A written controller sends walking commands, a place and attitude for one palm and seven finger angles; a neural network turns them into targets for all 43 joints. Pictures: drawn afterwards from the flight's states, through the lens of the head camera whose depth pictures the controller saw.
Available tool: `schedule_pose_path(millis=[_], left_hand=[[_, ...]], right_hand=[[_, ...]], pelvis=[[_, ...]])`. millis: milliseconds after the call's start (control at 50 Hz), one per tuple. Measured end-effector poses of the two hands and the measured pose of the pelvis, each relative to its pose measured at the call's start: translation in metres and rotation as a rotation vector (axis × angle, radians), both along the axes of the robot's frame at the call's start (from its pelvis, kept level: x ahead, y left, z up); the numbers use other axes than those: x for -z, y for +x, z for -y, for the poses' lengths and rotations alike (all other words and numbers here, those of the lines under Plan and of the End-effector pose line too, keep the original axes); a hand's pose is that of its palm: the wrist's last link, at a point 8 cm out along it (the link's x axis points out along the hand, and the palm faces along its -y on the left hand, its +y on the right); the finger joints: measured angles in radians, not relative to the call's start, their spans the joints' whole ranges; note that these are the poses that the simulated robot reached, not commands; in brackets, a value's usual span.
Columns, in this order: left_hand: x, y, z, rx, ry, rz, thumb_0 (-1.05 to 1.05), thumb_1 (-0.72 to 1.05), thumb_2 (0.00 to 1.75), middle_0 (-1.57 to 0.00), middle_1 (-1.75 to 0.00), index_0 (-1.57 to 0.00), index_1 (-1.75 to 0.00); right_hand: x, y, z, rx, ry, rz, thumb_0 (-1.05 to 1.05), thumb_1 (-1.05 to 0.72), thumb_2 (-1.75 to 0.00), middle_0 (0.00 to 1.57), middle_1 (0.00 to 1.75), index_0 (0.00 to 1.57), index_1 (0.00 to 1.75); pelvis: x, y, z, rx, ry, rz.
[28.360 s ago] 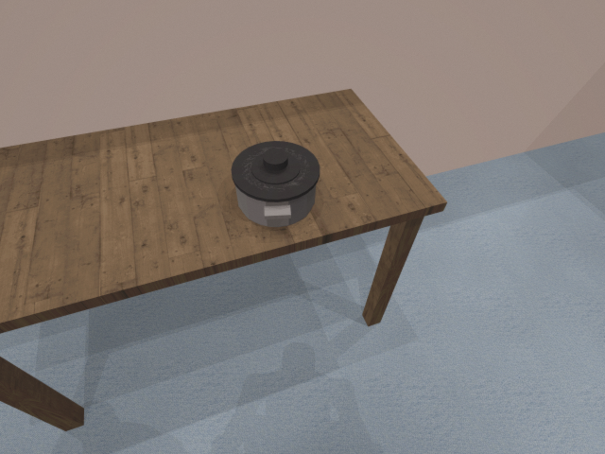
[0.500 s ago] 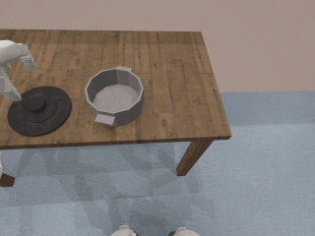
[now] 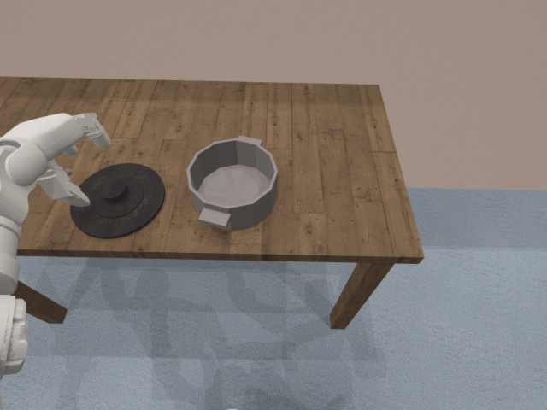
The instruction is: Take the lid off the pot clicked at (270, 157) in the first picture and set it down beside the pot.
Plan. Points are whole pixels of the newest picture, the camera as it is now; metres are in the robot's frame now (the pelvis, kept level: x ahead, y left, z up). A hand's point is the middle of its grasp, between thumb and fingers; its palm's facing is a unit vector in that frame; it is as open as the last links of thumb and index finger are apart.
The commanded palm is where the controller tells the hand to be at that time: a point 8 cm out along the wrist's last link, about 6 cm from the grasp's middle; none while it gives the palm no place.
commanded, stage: draw the hand back to the body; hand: left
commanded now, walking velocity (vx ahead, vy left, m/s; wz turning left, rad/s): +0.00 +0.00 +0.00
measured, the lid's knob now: (113, 190) +0.52 +0.32 -0.07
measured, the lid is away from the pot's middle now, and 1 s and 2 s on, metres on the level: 0.24 0.24 0.24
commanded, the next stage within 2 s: step back with the hand held close in 1.74 s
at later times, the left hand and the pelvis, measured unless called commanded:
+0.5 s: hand (73, 169) +0.39 +0.25 +0.15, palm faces +0.40 -0.87 -0.28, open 9.7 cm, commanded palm +0.33 +0.28 +0.16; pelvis +0.02 -0.03 +0.02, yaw -1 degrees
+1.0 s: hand (70, 229) +0.30 +0.22 +0.16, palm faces +0.43 -0.86 -0.28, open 7.6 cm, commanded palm +0.24 +0.25 +0.18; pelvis +0.01 -0.05 +0.02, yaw +0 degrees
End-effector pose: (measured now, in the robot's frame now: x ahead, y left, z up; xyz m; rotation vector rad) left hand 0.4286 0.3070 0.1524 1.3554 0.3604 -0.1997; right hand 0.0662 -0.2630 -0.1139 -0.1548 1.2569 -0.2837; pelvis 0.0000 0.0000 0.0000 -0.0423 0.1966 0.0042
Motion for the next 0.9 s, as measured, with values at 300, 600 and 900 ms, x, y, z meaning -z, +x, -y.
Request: schedule_pose_path(millis=[300, 600, 900], left_hand=[[-0.004, -0.039, 0.012, -0.419, -1.004, 0.606, 0.00, 0.16, 0.50, -0.30, -0.90, -0.29, -0.90], [-0.013, -0.101, 0.025, -0.446, -0.975, 0.685, 0.00, 0.44, 0.65, -0.26, -0.67, -0.26, -0.67], [-0.018, -0.156, 0.045, -0.431, -0.970, 0.728, 0.01, 0.74, 0.81, -0.23, -0.42, -0.22, -0.42]], right_hand=[[-0.031, 0.046, 0.000, -0.116, -0.020, 0.273, 0.00, -0.90, -0.90, 0.20, 0.30, 0.20, 0.30], [-0.030, 0.073, 0.025, -0.152, -0.008, 0.342, 0.01, -0.90, -0.90, 0.20, 0.30, 0.20, 0.30], [-0.042, 0.110, 0.018, -0.214, 0.037, 0.489, 0.01, -0.90, -0.90, 0.20, 0.30, 0.20, 0.30]], pelvis=[[-0.013, 0.014, 0.015, 0.018, 0.017, 0.141], [-0.016, 0.020, 0.036, 0.007, 0.032, 0.190], [-0.017, 0.013, 0.051, -0.001, 0.040, 0.232]])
